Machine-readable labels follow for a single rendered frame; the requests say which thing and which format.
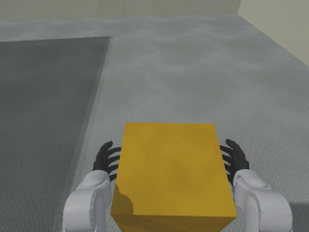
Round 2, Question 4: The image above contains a robot left forearm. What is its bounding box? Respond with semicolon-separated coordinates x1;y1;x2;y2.
63;170;112;232

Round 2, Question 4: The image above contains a carton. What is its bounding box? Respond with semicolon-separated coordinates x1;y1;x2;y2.
110;123;238;232

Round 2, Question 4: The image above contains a robot left hand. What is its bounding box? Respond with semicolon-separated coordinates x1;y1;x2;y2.
92;141;122;182

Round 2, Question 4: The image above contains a robot right hand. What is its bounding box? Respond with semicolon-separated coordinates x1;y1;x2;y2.
219;138;250;185

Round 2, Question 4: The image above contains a robot right forearm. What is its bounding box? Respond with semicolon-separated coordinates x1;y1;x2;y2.
232;169;294;232

